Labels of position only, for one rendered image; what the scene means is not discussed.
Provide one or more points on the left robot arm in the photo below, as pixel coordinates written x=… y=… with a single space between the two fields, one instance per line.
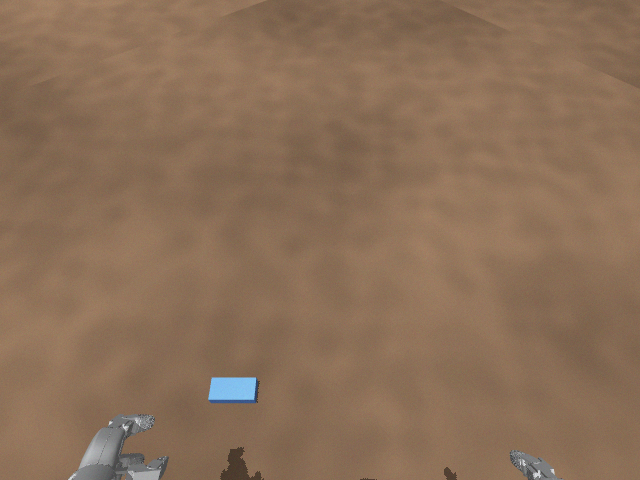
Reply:
x=94 y=472

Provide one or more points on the right robot hand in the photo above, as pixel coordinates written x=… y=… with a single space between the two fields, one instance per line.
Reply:
x=531 y=467

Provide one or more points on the small box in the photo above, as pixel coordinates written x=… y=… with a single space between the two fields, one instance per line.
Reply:
x=233 y=390

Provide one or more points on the left robot hand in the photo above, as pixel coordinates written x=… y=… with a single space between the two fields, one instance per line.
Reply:
x=106 y=447

